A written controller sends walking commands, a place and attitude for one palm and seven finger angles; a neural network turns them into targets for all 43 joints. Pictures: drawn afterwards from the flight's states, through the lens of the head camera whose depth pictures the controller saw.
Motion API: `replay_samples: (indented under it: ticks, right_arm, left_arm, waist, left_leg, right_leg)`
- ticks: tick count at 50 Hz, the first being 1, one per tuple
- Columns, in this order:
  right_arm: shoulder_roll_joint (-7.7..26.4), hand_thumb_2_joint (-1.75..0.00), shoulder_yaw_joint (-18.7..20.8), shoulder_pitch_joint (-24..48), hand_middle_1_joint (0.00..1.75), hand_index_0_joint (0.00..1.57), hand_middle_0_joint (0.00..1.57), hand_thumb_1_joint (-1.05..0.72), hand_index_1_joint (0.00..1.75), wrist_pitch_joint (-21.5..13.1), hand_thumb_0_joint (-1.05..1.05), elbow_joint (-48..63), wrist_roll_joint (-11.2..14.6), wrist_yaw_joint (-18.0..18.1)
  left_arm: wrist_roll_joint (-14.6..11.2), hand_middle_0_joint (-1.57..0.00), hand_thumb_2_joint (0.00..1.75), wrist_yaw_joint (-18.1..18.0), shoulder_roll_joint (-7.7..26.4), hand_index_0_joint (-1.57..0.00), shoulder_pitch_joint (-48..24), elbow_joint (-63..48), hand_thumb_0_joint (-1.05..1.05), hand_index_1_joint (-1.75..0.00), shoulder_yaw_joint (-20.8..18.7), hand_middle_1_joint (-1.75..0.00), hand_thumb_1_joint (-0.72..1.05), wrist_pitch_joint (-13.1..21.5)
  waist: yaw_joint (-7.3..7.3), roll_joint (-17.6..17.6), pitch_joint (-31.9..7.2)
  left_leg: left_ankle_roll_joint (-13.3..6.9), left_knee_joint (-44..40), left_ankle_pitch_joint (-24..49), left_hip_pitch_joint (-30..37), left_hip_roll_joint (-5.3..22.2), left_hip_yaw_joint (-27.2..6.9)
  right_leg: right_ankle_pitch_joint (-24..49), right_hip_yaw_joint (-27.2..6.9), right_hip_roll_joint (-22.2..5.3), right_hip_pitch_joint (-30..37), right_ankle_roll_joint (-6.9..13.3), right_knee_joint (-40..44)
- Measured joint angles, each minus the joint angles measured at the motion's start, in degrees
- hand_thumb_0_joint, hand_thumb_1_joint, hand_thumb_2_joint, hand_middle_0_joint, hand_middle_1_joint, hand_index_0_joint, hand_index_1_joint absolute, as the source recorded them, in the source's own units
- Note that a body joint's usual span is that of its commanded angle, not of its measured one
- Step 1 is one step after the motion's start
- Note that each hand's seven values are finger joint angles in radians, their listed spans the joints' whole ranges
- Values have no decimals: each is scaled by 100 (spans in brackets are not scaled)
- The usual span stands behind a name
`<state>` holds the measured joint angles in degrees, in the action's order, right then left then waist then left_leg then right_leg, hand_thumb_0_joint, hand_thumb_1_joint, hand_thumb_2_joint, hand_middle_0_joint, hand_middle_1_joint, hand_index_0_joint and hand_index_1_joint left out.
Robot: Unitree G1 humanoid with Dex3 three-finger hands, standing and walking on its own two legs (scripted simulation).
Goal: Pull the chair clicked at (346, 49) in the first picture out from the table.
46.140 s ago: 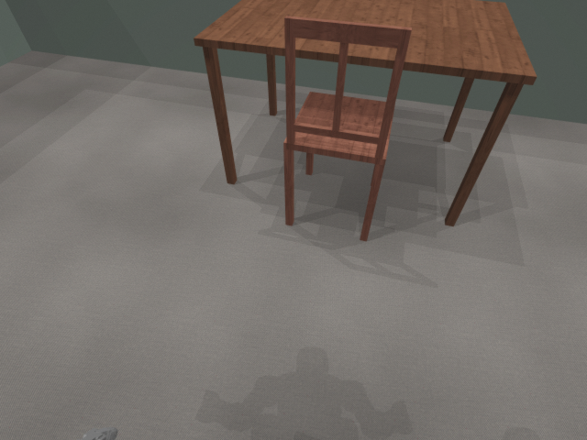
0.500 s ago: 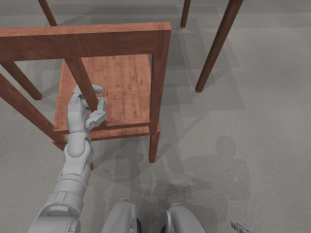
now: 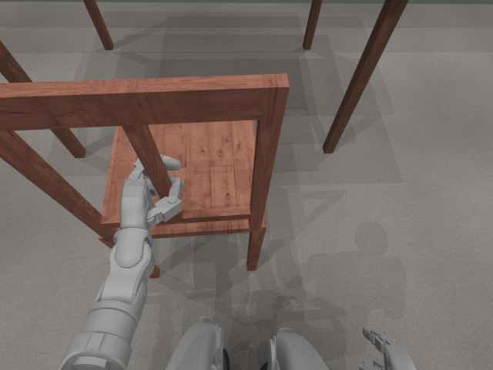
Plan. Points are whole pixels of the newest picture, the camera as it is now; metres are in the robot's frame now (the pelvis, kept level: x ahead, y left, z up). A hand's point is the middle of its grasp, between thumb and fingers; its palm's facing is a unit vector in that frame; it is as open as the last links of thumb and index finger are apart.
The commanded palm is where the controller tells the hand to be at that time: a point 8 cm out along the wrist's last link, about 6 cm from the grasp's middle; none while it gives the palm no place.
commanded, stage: step backward, pulling the chair out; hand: left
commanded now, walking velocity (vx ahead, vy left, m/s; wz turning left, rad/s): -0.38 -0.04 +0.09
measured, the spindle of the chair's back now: (160, 179) +0.41 +0.15 +0.02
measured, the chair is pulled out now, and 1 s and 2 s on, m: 0.32 0.44 0.50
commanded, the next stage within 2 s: none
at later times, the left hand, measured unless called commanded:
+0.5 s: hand (173, 219) +0.34 +0.12 +0.02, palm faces -0.04 -0.99 -0.11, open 5.4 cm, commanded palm +0.31 +0.17 +0.02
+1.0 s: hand (174, 270) +0.26 +0.11 +0.02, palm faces -0.02 -0.99 -0.13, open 5.4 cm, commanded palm +0.25 +0.16 +0.02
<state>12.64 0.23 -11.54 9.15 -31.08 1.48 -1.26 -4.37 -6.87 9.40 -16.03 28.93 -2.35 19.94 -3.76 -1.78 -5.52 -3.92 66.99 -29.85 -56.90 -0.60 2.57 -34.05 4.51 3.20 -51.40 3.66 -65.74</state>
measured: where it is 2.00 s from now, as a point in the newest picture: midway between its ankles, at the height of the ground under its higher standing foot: outside the picture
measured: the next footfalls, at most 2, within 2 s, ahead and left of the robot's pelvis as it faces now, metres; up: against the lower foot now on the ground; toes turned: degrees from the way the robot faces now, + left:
left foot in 1.42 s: -0.04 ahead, +0.15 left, +0.00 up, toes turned +0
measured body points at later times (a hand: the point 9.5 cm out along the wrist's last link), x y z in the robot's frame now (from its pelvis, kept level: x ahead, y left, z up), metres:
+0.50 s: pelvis -0.01 +0.01 +0.09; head +0.08 +0.00 +0.52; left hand +0.34 +0.17 +0.03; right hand +0.06 -0.25 -0.04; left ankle +0.02 +0.08 -0.64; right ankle -0.02 -0.09 -0.64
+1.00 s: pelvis -0.07 +0.00 +0.08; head -0.01 +0.00 +0.53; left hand +0.26 +0.16 +0.03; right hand +0.03 -0.28 -0.03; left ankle +0.02 +0.08 -0.65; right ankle -0.02 -0.09 -0.64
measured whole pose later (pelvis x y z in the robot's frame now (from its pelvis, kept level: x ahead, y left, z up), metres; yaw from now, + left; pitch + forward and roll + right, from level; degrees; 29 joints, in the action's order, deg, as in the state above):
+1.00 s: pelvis -0.07 +0.00 +0.08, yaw +0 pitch +2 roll -1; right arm 15.6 0.6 -12.4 2.4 -39.4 3.0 6.1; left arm -5.0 -5.6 8.0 -21.7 55.0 2.6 13.2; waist -3.1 -1.3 6.0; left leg -3.4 30.1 -7.1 -25.5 -0.9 2.3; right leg -11.6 3.7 3.6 -21.3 2.5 -30.1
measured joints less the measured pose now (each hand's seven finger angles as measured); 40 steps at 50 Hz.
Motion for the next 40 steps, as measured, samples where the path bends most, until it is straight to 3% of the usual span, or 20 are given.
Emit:
replay_samples:
  ticks: [3,6,12,20,24,30,40]
  right_arm:
    - [-29,-90,-136,-132,30,20,20,-91,30,253,1,90,127,241]
    - [1,-90,-245,-303,30,21,20,-91,30,366,1,62,190,396]
    - [149,-90,-162,-450,30,21,20,-90,30,362,1,-88,155,583]
    - [214,-90,16,-297,30,21,20,-90,30,134,1,-263,-27,545]
    - [134,-90,-7,-252,30,20,20,-90,30,38,1,-318,-14,508]
    - [-5,-90,-95,-251,30,21,20,-90,30,-82,1,-448,77,556]
    - [184,-90,-31,0,30,21,20,-90,30,-353,1,-656,181,672]
  left_arm:
    - [27,-38,78,-102,39,-41,-77,423,6,-145,117,-130,71,-731]
    - [-113,-32,78,-75,-72,-43,-200,1146,7,-145,84,-119,71,-953]
    - [-8,-30,76,117,-10,-47,-569,2125,8,-144,230,-116,70,-949]
    - [-74,-29,76,269,50,-49,-570,2123,8,-144,73,-116,71,-842]
    - [-106,-29,76,292,-3,-49,-364,1920,8,-144,11,-115,70,-796]
    - [-72,-29,77,276,-53,-50,-303,1965,8,-144,138,-114,70,-763]
    - [-125,-29,77,163,-121,-50,-522,2470,8,-144,293,-113,69,-743]
  waist:
    - [-55,-34,133]
    - [-77,-15,112]
    - [-141,54,272]
    - [-180,124,761]
    - [-162,-20,954]
    - [-24,-36,982]
    - [0,-33,1046]
  left_leg:
    - [-20,-931,368,875,-52,37]
    - [-20,-1853,751,1604,-68,72]
    - [-45,-2809,1202,2403,-59,39]
    - [-91,-3278,1497,2861,-157,235]
    - [-44,-3411,1615,2972,-52,210]
    - [57,-3530,1794,2996,37,110]
    - [118,-3563,2053,3044,46,-23]
  right_leg:
    - [392,-92,-23,839,-89,912]
    - [867,-168,-27,1507,-246,1788]
    - [1469,-145,0,2302,-349,2783]
    - [1537,-364,-81,2685,-184,3137]
    - [1759,-350,25,2861,-161,3437]
    - [1989,-256,120,2948,-83,3672]
    - [2162,-101,127,3001,-42,3642]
